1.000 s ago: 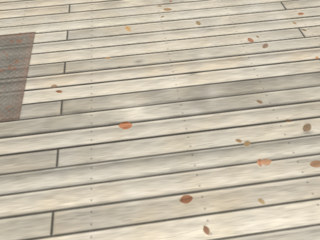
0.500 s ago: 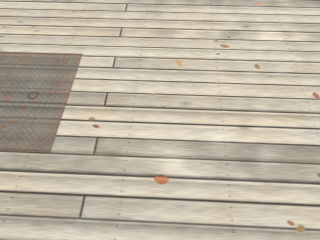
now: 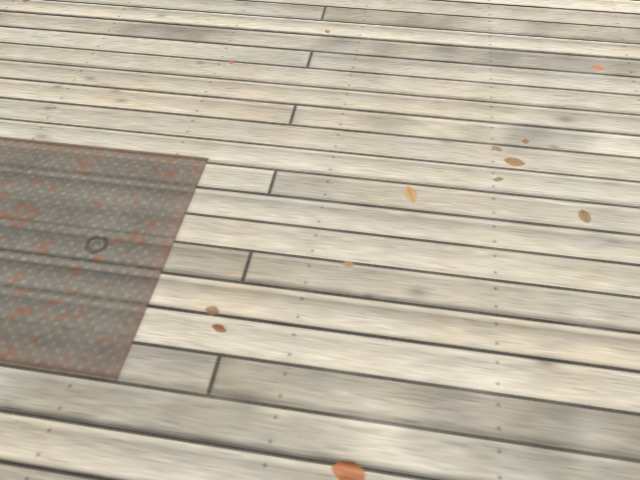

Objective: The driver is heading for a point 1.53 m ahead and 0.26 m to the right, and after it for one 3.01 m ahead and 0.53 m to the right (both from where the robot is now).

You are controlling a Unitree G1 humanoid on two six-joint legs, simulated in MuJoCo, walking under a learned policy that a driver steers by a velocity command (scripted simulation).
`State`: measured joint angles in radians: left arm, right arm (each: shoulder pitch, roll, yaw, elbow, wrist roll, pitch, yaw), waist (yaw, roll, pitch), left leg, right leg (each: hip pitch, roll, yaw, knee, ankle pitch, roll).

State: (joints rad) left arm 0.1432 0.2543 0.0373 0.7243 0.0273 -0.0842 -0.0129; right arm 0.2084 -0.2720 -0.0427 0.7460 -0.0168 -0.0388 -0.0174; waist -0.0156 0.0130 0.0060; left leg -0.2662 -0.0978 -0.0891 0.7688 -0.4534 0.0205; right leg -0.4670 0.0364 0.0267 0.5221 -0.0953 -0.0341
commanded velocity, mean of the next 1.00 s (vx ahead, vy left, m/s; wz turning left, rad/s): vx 0.02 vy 0.00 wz -0.28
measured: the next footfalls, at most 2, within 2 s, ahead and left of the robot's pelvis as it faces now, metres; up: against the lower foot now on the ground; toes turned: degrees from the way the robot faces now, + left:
left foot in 0.30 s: +0.10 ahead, +0.13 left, +0.00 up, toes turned -17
right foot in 0.70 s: +0.01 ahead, -0.12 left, +0.00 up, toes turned -17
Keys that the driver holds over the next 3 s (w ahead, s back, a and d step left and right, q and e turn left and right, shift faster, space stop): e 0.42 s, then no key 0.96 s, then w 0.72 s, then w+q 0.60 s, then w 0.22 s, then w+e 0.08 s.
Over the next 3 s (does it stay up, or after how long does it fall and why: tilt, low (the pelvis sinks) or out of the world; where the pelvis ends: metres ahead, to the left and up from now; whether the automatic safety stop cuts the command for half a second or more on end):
stays up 0.77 -0.14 0.02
